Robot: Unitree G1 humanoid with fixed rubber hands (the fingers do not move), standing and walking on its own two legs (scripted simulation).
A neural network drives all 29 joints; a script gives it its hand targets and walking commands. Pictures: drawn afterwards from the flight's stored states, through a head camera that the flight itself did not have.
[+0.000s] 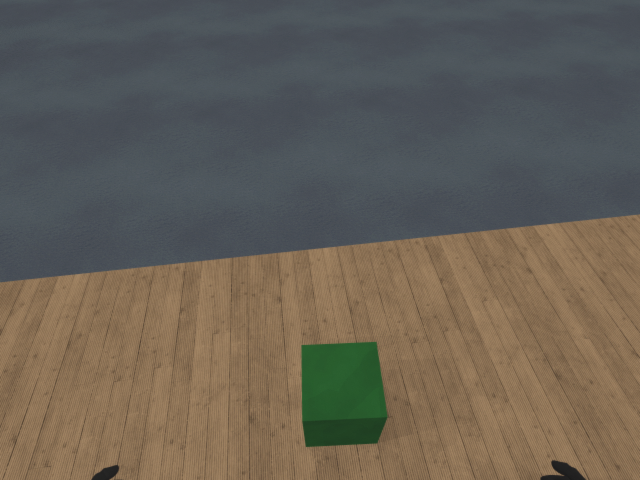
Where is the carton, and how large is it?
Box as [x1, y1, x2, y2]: [301, 342, 386, 446]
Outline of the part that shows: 376,342 301,345 302,422 306,446 375,443 377,441 386,419 386,410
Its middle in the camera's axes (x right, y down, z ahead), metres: +0.05 +0.45 +1.11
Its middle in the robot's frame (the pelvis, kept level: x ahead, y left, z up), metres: +0.45 -0.04 -0.66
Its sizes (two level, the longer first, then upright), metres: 0.210 0.200 0.250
